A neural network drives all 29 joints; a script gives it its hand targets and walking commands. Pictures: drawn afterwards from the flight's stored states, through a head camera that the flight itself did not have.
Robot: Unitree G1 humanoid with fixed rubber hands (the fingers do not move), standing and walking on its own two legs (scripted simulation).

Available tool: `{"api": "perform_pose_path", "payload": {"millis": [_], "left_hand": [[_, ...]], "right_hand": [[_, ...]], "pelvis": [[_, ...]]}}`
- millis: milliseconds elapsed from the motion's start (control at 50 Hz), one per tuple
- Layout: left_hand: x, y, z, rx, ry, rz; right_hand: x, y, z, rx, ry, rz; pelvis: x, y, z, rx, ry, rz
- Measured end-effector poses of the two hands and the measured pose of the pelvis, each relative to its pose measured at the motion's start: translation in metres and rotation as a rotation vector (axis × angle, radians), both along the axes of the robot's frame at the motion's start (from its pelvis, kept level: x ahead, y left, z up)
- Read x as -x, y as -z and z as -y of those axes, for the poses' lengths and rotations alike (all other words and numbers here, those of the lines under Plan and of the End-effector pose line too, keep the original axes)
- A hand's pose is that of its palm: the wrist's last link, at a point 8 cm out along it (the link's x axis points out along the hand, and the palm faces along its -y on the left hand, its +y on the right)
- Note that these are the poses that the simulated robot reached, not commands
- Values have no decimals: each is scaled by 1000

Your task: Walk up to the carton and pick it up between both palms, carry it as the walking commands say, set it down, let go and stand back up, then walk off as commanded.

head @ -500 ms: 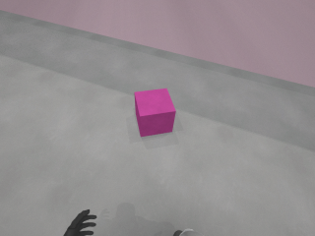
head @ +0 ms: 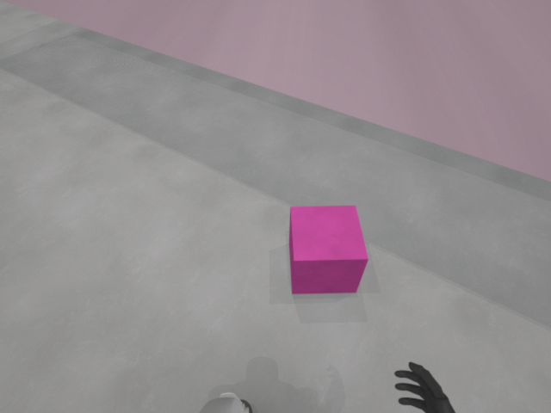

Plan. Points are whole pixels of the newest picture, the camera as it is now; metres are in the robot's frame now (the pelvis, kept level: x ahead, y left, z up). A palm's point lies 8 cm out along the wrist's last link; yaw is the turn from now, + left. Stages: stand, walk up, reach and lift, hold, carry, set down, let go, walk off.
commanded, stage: walk up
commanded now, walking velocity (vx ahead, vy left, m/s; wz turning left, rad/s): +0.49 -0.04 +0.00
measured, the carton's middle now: (323, 250) +0.83 -0.07 -0.65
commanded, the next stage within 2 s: none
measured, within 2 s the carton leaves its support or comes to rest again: neither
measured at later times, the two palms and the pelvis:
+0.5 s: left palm (187, 312) +0.31 +0.22 -0.13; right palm out of the picture +0.12 -0.25 -0.12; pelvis +0.18 -0.01 +0.00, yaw -1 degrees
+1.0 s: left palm (176, 357) +0.23 +0.22 -0.14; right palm (434, 295) +0.40 -0.25 -0.14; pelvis +0.30 -0.01 +0.00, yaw -1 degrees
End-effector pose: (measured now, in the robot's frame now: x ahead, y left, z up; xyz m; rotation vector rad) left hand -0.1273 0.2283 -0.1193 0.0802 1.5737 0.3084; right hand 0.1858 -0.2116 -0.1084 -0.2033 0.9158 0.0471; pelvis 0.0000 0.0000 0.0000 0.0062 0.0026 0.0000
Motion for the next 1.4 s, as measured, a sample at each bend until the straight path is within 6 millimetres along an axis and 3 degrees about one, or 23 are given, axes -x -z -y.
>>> {"api": "perform_pose_path", "payload": {"millis": [60,100,180,260,340,400,460,540,600,760,880,980,1040,1140,1280,1400], "left_hand": [[-30,21,-15,31,-4,-31],[-65,33,-28,40,14,-13],[-165,38,-49,45,95,123],[-255,33,-53,63,173,227],[-325,26,-42,80,221,307],[-371,21,-25,93,255,359],[-411,16,-4,95,286,404],[-453,10,22,50,318,459],[-458,13,31,-7,300,454],[-389,-10,24,-87,152,266],[-347,-13,21,-75,75,123],[-351,11,16,-6,58,69],[-369,32,8,32,63,81],[-409,35,-1,55,111,126],[-447,31,-16,24,176,187],[-463,22,6,-12,226,257]], "right_hand": [[-42,5,-15,35,9,46],[-45,12,-15,69,41,18],[1,10,3,139,151,-160],[49,1,14,169,255,-308],[79,-4,17,172,320,-419],[86,-3,21,156,352,-469],[79,3,31,135,372,-491],[52,25,55,93,361,-496],[18,46,73,75,317,-485],[-102,40,86,45,203,-367],[-170,31,70,42,152,-295],[-211,25,44,71,148,-213],[-211,25,31,94,166,-208],[-190,13,23,114,208,-244],[-152,2,50,168,294,-265],[-118,21,71,120,323,-337]], "pelvis": [[-38,16,-18,23,9,0],[-55,21,-27,21,10,3],[-86,9,-34,38,24,6],[-114,-2,-33,56,14,15],[-138,-8,-26,63,11,21],[-154,-9,-15,54,11,26],[-172,-7,-1,37,13,28],[-200,3,24,4,15,24],[-218,13,40,-5,10,23],[-255,-6,49,-33,6,19],[-278,-10,39,-33,14,12],[-292,-1,19,12,21,25],[-298,7,7,27,14,41],[-299,-1,1,26,21,37],[-291,-4,10,50,38,18],[-281,1,29,18,36,11]]}}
